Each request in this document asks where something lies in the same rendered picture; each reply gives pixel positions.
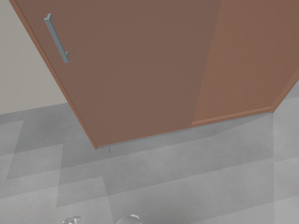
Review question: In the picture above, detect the handle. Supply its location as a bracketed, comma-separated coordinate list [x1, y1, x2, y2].
[44, 13, 69, 63]

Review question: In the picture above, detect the wardrobe door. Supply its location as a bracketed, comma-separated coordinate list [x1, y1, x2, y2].
[192, 0, 299, 122]
[16, 0, 221, 146]

